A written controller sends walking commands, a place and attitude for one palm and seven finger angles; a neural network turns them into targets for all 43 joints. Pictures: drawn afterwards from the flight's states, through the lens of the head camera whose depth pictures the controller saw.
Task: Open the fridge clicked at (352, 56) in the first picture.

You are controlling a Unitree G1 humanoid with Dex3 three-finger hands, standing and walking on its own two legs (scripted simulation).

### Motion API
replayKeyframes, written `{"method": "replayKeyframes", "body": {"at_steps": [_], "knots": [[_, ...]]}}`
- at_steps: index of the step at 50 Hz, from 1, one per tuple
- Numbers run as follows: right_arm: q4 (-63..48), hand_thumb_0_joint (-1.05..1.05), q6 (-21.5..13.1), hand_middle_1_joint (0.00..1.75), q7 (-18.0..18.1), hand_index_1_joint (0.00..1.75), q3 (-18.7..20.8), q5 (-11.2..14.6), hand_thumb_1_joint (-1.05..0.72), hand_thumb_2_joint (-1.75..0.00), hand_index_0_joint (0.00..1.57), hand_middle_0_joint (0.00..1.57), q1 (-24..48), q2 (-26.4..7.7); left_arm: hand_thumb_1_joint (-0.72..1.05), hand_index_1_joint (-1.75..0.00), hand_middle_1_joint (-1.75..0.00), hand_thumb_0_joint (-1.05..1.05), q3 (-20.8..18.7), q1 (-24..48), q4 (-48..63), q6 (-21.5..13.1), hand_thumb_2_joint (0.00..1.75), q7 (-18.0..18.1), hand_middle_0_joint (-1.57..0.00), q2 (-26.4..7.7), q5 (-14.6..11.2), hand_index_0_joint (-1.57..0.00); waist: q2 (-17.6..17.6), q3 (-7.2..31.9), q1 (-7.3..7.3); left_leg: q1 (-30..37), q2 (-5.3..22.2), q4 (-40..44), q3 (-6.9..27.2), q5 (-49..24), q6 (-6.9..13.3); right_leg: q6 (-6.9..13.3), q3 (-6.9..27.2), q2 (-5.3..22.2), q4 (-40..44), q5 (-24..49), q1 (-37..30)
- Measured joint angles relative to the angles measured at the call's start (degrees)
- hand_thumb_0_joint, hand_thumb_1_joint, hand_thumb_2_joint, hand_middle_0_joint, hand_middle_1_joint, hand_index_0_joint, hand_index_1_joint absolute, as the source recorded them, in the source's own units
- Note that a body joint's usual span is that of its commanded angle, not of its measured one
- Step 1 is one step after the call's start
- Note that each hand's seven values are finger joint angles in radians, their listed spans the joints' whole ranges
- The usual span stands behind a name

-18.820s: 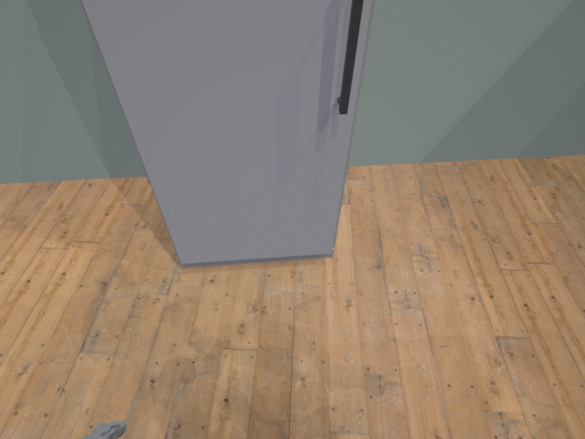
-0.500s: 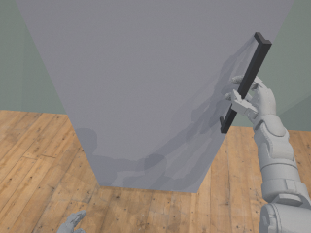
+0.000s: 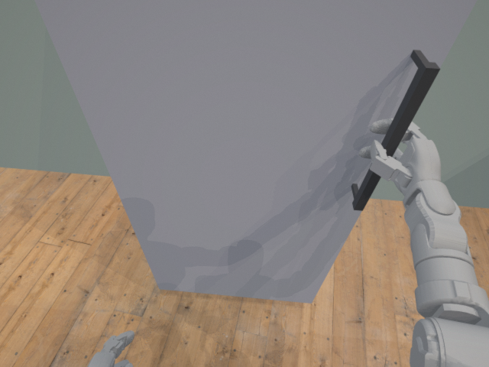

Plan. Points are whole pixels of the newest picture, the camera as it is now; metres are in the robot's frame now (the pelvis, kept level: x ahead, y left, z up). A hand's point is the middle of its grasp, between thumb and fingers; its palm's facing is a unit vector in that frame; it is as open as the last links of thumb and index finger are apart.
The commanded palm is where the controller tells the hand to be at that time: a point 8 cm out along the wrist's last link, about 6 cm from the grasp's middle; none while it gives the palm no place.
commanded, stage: grip the handle and tug to test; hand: right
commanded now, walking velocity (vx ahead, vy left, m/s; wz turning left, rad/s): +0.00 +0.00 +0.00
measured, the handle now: (382, 143) +0.47 -0.19 +0.15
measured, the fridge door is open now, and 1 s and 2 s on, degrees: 0 9 32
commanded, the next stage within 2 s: pull the door a little, standing still in 0.20 s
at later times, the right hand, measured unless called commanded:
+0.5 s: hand (377, 162) +0.41 -0.16 +0.16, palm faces +0.01 +1.00 +0.01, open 5.4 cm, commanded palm +0.36 -0.21 +0.16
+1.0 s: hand (384, 207) +0.33 -0.16 +0.15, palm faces -0.03 +0.98 -0.18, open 6.4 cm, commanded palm +0.30 -0.21 +0.15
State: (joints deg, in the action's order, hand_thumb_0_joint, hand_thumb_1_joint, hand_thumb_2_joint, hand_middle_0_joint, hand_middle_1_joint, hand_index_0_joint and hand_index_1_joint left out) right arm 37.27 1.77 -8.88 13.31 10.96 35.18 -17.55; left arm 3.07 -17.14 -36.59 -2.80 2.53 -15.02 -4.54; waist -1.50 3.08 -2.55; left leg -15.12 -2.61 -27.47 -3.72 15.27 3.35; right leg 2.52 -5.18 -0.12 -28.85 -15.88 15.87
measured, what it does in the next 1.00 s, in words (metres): shifts its weight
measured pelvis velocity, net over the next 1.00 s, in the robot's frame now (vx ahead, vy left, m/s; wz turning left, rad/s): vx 0.08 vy -0.01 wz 0.12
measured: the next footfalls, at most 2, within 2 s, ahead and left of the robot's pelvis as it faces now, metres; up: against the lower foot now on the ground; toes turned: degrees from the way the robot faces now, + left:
left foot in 1.24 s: +0.12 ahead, +0.09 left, +0.00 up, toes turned +4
right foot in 1.68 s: -0.02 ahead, -0.08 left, +0.00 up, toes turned -12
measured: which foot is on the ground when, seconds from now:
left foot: down 0.00-1.00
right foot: down 0.00-1.00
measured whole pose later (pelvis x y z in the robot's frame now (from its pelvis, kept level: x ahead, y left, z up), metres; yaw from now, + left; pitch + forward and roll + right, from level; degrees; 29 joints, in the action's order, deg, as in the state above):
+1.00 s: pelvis +0.08 -0.01 +0.00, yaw +7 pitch +3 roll +0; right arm -29.3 9.0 -3.2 8.6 10.6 -19.7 -15.8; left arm 2.7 -11.7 -30.1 0.2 1.3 -14.1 -2.0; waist -2.1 5.6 1.8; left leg -8.4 -2.4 -24.9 -2.1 19.8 2.1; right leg 2.2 -1.6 -1.8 -30.0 -20.6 9.1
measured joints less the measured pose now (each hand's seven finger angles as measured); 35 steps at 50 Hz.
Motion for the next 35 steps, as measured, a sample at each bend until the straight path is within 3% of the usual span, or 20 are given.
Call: {"method": "replayKeyframes", "body": {"at_steps": [16, 25, 35], "knots": [[-15.41, 0.0, 5.21, 1.4, 0.08, 1.4, 0.65, 1.09, -0.78, -0.79, 0.38, 0.36, -9.92, 1.1, 0.9, -0.3, -0.3, 0.01, -0.48, 1.35, 2.09, 1.17, 0.9, -0.67, -0.2, 0.08, -0.06, -0.2, 0.19, 0.7, 0.37, 2.22, -0.29, 1.22, 1.66, 0.94, -0.37, 0.03, -1.41, 0.11, 1.68, -1.3, -2.93], [-20.67, 0.01, 8.98, 1.4, 2.74, 1.4, -1.93, 0.36, -0.78, -0.8, 0.37, 0.36, -10.87, 3.17, 0.9, -0.3, -0.3, 0.01, -0.94, 3.39, 2.12, 1.8, 0.9, -0.79, -0.2, 0.31, 0.36, -0.2, -0.13, 0.72, 1.68, 2.84, 0.26, 1.56, 0.79, 1.51, -0.73, 0.18, -0.41, -0.49, 1.69, -1.66, -3.03], [-31.25, 0.01, 11.14, 1.35, 3.54, 1.35, -0.91, 1.19, -0.8, -0.81, 0.26, 0.26, -20.32, 3.51, 0.9, -0.3, -0.3, 0.01, 0.19, 4.11, 4.11, 2.57, 0.9, -1.6, -0.21, 1.71, 0.73, -0.2, -0.46, 1.54, 1.23, 4.55, 0.08, 2.17, 2.52, 1.68, -0.97, -0.1, -0.49, -0.75, 2.99, -1.78, -5.6]]}}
